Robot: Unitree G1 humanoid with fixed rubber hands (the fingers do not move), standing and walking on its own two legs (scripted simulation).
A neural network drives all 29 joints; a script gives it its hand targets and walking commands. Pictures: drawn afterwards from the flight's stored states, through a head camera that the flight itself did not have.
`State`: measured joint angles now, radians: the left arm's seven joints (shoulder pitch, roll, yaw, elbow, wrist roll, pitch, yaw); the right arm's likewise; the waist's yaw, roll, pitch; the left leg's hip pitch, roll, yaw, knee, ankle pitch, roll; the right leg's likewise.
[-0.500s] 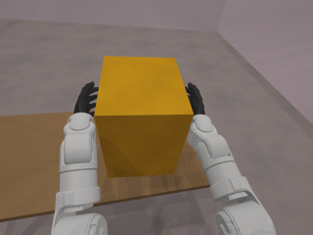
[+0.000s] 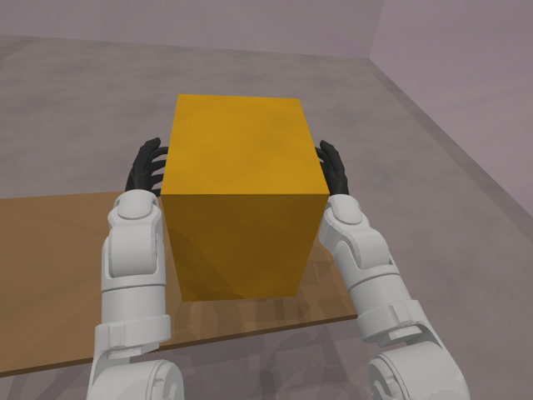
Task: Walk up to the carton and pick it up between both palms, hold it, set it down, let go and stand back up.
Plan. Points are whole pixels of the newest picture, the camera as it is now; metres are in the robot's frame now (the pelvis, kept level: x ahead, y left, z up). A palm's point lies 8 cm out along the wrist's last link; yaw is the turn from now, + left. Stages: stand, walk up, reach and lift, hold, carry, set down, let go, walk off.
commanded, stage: hold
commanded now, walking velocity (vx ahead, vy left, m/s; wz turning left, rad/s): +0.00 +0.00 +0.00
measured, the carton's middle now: (240, 201) +0.38 +0.02 +0.15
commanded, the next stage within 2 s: none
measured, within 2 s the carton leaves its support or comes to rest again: neither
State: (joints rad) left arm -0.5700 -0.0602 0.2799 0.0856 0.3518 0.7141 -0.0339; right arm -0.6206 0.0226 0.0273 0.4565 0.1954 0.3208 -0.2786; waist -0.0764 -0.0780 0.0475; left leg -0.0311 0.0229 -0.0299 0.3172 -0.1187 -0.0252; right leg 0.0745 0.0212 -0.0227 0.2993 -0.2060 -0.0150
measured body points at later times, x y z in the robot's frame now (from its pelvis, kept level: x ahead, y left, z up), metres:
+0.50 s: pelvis +0.00 +0.00 +0.00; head -0.05 +0.03 +0.45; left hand +0.37 +0.16 +0.18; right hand +0.37 -0.12 +0.18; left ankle +0.05 +0.13 -0.75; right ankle -0.01 -0.10 -0.75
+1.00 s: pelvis +0.00 +0.00 +0.00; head -0.05 +0.03 +0.45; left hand +0.37 +0.15 +0.18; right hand +0.37 -0.12 +0.18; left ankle +0.05 +0.13 -0.75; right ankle -0.01 -0.10 -0.75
